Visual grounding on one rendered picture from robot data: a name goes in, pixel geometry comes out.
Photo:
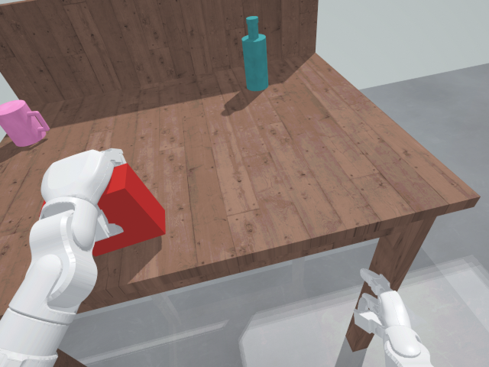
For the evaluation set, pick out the robot left hand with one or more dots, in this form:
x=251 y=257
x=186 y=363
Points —
x=86 y=176

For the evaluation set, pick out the left robot forearm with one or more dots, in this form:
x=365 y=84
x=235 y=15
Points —
x=61 y=275

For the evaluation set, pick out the table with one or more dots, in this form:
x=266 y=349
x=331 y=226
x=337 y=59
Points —
x=247 y=178

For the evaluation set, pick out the robot right hand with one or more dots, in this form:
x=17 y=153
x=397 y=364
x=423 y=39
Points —
x=385 y=311

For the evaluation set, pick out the right robot forearm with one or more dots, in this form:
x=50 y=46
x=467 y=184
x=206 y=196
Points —
x=404 y=348

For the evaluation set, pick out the sponge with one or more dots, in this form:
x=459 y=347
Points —
x=128 y=203

